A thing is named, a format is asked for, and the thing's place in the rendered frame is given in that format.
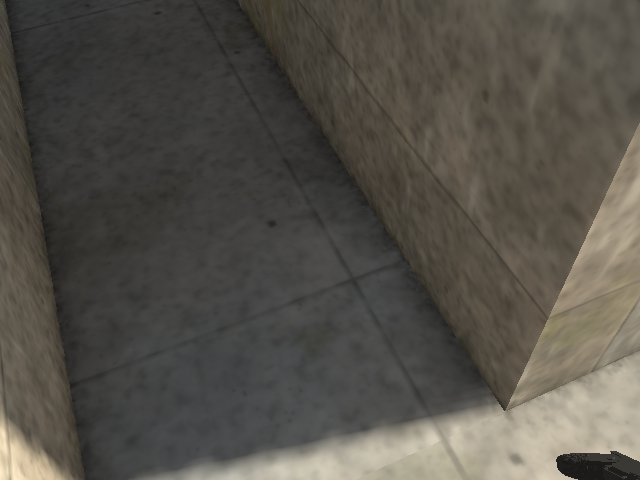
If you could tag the right robot hand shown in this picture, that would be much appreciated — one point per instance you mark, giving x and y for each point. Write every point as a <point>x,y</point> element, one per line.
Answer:
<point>596,466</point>

